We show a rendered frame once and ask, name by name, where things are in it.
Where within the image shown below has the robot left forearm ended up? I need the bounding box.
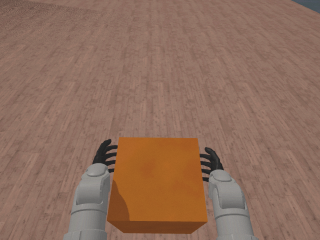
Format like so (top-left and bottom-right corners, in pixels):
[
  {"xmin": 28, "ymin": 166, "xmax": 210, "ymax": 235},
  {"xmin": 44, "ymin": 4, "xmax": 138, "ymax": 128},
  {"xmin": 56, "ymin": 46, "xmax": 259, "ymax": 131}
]
[{"xmin": 63, "ymin": 163, "xmax": 110, "ymax": 240}]

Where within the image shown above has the carton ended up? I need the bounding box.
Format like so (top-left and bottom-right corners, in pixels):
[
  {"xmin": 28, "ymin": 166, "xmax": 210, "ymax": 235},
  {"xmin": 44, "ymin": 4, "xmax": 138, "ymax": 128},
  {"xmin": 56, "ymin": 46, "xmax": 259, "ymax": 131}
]
[{"xmin": 107, "ymin": 137, "xmax": 208, "ymax": 234}]

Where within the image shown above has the robot right forearm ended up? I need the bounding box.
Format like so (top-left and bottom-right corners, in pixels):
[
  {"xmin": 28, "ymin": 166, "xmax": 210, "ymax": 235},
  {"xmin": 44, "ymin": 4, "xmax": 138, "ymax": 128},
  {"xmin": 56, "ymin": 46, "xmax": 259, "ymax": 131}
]
[{"xmin": 208, "ymin": 169, "xmax": 259, "ymax": 240}]

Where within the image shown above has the right robot hand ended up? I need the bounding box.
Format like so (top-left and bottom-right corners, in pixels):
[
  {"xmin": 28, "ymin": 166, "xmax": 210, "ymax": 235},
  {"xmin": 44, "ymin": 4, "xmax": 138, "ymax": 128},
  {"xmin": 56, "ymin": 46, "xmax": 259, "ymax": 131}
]
[{"xmin": 199, "ymin": 147, "xmax": 224, "ymax": 182}]

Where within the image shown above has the left robot hand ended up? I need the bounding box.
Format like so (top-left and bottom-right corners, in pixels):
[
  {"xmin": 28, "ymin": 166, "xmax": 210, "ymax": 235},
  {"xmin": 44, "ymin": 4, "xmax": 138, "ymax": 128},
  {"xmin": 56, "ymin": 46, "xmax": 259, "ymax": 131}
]
[{"xmin": 92, "ymin": 139, "xmax": 118, "ymax": 173}]

